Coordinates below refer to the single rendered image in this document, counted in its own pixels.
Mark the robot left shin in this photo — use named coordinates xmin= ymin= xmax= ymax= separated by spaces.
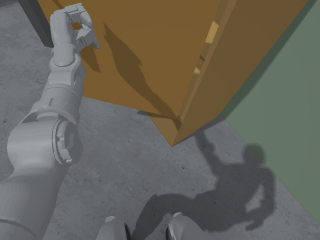
xmin=105 ymin=216 xmax=119 ymax=223

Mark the robot right thigh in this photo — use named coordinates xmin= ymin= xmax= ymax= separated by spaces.
xmin=167 ymin=216 xmax=210 ymax=240

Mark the robot left upper arm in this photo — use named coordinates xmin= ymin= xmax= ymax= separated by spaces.
xmin=0 ymin=118 xmax=83 ymax=240

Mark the left robot hand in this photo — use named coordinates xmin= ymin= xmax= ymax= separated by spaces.
xmin=50 ymin=3 xmax=100 ymax=52

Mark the robot left forearm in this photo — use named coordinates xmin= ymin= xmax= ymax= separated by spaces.
xmin=7 ymin=43 xmax=87 ymax=165

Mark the cupboard door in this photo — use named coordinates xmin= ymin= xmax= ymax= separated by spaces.
xmin=37 ymin=0 xmax=221 ymax=119

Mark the handle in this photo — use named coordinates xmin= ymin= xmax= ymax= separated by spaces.
xmin=18 ymin=0 xmax=54 ymax=48

